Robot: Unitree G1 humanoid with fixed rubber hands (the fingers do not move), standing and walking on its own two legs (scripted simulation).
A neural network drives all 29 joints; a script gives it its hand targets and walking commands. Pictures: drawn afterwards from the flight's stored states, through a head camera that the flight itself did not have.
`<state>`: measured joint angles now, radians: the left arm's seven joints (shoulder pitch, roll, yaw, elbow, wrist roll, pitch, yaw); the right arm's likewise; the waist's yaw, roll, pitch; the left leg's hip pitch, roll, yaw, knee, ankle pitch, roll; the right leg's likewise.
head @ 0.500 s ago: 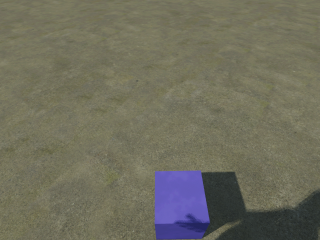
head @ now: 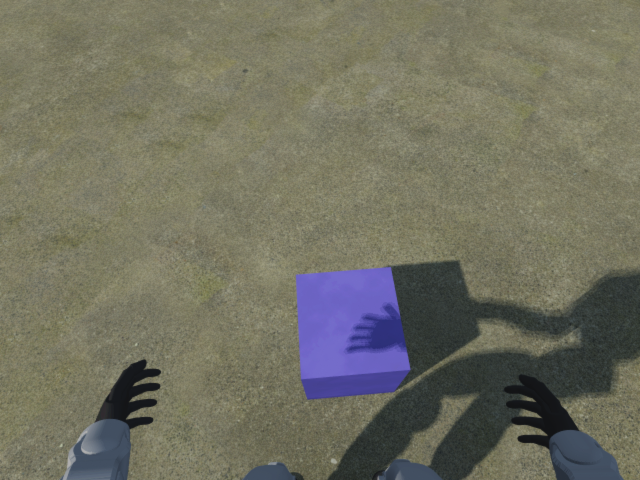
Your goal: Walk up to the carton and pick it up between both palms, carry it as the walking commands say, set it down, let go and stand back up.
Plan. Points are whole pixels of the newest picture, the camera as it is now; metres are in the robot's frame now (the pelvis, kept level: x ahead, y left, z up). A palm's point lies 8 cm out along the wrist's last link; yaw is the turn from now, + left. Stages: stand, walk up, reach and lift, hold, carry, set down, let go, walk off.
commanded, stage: reach and lift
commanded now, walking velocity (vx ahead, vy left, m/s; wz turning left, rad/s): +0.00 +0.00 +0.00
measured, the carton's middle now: (347, 336) +0.47 -0.04 -0.62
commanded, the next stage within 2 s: none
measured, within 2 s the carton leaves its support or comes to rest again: neither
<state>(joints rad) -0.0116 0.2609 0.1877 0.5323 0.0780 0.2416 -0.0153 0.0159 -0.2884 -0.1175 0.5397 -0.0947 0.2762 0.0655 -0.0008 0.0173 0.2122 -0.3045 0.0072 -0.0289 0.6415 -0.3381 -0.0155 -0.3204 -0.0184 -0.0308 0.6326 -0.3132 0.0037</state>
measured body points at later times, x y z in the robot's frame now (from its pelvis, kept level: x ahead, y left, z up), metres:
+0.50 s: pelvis -0.06 -0.03 -0.06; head +0.13 -0.03 +0.35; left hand +0.29 +0.25 -0.14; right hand +0.31 -0.29 -0.15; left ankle +0.00 +0.13 -0.72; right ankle +0.01 -0.12 -0.72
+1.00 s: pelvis -0.08 +0.00 -0.10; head +0.23 -0.01 +0.22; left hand +0.45 +0.21 -0.19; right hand +0.47 -0.25 -0.19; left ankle +0.00 +0.13 -0.72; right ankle +0.01 -0.12 -0.72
